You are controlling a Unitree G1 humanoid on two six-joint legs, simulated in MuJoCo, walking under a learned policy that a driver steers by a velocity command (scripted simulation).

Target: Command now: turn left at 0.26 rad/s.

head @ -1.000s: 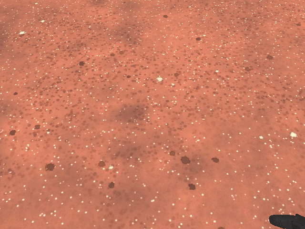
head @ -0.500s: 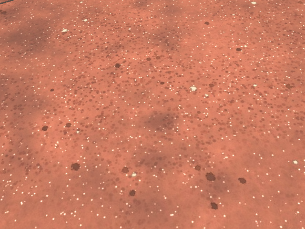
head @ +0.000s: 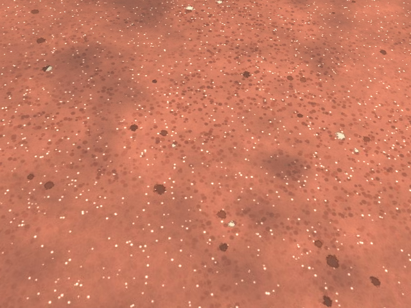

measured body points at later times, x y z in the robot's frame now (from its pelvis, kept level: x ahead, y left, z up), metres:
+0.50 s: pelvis +0.01 +0.00 -0.01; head +0.05 +0.00 +0.44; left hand +0.21 +0.25 -0.11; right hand +0.08 -0.31 -0.11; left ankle +0.01 +0.10 -0.74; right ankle -0.01 -0.13 -0.70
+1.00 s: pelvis +0.00 -0.06 +0.00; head +0.03 -0.10 +0.45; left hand +0.27 +0.12 -0.07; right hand +0.00 -0.39 -0.11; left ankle +0.07 +0.08 -0.67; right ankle -0.02 -0.15 -0.74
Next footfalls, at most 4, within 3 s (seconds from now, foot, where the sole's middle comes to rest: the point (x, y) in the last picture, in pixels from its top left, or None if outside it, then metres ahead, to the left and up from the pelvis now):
0.20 right None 0.06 -0.15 -0.78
0.78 right None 0.02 -0.17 -0.78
1.16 left None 0.12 0.05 -0.78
1.70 left None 0.09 0.08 -0.78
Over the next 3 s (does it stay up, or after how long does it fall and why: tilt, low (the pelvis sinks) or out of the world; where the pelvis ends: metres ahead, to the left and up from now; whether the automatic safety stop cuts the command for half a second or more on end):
stays up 0.61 -0.13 0.00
